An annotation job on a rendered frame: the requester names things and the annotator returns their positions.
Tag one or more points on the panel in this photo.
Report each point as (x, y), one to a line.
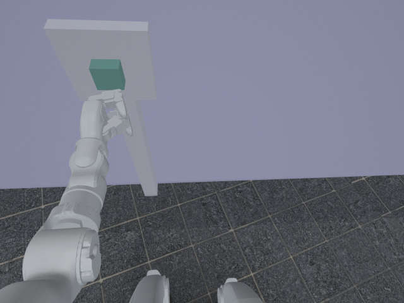
(76, 42)

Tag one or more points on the left robot hand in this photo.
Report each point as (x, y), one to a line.
(96, 123)

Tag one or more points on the robot left thigh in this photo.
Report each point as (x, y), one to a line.
(152, 289)

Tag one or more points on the button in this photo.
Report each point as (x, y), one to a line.
(107, 74)

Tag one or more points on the left robot forearm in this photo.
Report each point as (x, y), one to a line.
(84, 195)

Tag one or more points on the left robot upper arm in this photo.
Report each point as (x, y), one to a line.
(59, 263)

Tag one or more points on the left robot shin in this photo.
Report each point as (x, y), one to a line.
(153, 272)

